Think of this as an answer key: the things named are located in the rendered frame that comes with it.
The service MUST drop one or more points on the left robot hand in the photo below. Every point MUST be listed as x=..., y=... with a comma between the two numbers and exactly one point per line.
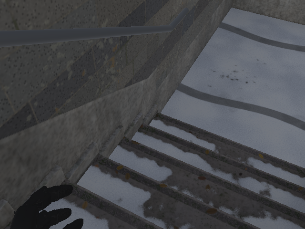
x=27, y=216

